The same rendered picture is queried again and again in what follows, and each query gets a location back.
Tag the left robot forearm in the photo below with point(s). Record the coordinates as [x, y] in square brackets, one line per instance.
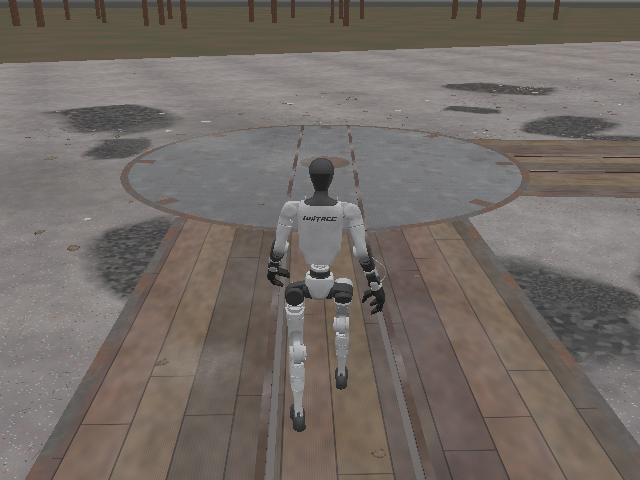
[274, 259]

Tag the robot right hand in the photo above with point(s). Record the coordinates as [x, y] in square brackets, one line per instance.
[379, 300]

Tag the right robot upper arm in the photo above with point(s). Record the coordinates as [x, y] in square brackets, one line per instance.
[352, 212]

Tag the right robot forearm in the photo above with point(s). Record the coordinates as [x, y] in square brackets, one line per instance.
[370, 271]

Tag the left robot upper arm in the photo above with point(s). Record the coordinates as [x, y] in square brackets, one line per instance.
[289, 211]

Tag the robot left hand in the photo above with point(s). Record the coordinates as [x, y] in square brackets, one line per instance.
[280, 272]

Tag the right robot foot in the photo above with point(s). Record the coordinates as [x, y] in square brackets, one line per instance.
[341, 382]

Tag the robot right shin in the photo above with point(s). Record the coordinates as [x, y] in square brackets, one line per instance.
[342, 347]

